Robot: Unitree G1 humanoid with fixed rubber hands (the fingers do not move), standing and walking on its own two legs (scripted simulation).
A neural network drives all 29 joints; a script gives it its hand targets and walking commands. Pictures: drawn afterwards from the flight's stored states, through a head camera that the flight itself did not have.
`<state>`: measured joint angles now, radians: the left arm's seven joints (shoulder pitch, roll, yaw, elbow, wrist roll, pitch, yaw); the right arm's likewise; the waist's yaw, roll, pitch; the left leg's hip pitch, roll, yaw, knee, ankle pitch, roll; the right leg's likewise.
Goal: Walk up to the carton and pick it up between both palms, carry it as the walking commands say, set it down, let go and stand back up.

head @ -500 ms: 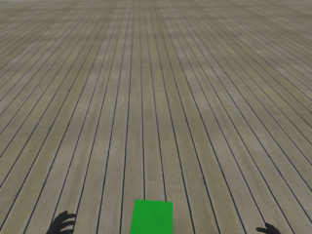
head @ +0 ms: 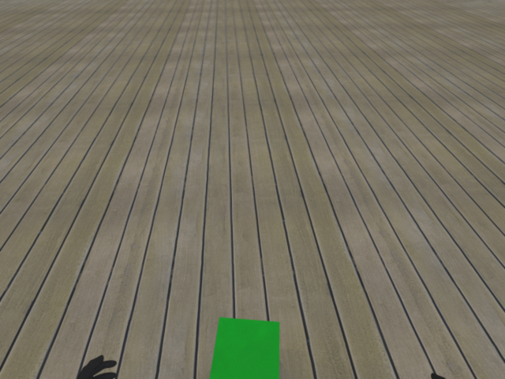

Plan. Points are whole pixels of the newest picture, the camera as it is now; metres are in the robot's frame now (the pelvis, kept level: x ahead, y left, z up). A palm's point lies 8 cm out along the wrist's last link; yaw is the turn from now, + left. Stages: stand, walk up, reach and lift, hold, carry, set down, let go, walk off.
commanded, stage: stand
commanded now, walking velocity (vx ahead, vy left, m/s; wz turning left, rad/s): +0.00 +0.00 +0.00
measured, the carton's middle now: (246, 368) +0.37 +0.05 -0.64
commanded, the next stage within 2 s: none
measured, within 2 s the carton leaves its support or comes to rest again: neither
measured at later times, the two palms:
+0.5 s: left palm out of the picture +0.08 +0.30 -0.07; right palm out of the picture +0.07 -0.28 -0.09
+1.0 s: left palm out of the picture +0.07 +0.30 -0.08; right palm out of the picture +0.06 -0.27 -0.09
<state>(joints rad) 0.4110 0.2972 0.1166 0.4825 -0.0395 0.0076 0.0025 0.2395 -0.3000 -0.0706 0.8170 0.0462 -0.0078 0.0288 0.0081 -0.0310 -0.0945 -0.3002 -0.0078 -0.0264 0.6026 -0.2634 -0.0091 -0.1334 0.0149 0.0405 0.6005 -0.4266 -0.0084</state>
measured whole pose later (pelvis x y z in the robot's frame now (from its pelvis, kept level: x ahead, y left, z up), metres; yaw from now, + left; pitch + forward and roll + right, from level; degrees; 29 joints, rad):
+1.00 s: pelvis -0.03 +0.01 +0.00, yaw +0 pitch -5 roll +0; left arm 0.36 0.31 0.12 0.58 -0.04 -0.01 0.00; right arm 0.23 -0.30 -0.07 0.90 0.05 -0.02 0.03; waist 0.01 -0.03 0.01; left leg -0.30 -0.01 -0.03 0.60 -0.22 0.01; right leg -0.13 0.02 0.04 0.60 -0.39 -0.01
